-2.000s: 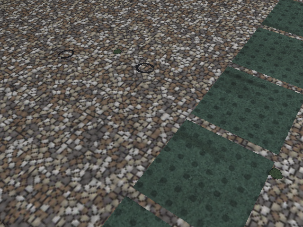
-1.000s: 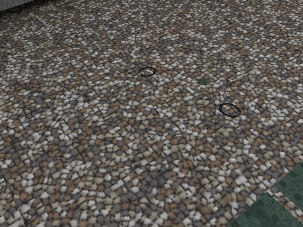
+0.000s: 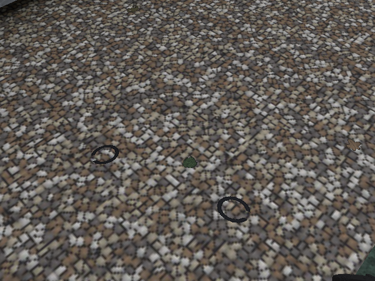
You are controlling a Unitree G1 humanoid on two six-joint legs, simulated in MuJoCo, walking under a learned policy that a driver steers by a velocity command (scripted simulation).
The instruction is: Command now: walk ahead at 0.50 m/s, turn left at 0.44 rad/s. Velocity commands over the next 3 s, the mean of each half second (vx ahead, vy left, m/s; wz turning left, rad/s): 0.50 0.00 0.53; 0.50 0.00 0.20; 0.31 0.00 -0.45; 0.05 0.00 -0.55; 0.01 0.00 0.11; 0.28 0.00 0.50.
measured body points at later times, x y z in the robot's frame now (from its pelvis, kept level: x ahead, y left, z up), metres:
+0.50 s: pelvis +0.29 -0.04 +0.01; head +0.31 -0.04 +0.46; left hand +0.38 +0.26 -0.07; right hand +0.45 -0.29 -0.11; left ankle +0.16 +0.06 -0.63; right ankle +0.37 -0.13 -0.72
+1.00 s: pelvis +0.52 +0.10 +0.01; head +0.54 +0.12 +0.46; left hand +0.43 +0.37 -0.12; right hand +0.78 -0.06 -0.07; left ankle +0.53 +0.21 -0.72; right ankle +0.47 -0.09 -0.63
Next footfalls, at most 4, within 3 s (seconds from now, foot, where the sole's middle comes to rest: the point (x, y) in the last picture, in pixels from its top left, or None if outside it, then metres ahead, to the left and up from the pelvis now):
0.38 right None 0.41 -0.12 -0.76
0.88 left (137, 242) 0.57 0.23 -0.76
1.38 right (182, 169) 0.88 0.08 -0.76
1.88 left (129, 168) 0.88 0.30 -0.76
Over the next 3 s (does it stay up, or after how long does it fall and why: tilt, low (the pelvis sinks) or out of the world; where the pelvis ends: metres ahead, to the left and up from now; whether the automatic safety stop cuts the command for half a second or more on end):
stays up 0.91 0.21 0.02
